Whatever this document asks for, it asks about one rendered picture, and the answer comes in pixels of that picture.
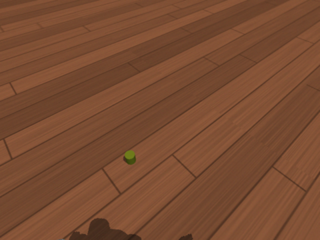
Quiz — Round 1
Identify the tin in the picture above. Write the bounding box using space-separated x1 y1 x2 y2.
124 150 136 165

